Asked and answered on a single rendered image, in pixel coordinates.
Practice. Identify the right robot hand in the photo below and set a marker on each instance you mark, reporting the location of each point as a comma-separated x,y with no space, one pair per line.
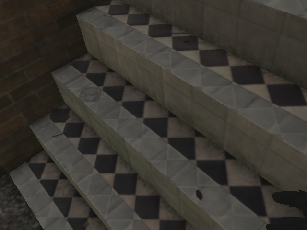
296,199

